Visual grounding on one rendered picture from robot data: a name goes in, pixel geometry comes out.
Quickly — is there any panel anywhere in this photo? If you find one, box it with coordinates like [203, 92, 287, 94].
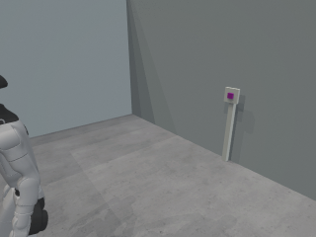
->
[221, 87, 240, 162]

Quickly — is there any left robot upper arm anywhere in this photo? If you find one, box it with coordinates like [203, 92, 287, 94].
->
[0, 124, 40, 190]

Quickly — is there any robot right thigh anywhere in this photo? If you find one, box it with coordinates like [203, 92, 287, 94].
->
[0, 188, 16, 237]

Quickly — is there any button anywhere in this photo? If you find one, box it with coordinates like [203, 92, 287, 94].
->
[227, 93, 234, 99]

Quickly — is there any right robot hand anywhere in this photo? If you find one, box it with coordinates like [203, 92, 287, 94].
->
[2, 184, 11, 202]

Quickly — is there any robot torso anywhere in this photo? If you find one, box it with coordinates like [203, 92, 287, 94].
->
[0, 116, 45, 210]

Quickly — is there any left robot forearm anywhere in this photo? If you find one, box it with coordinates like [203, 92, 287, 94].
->
[9, 178, 39, 237]

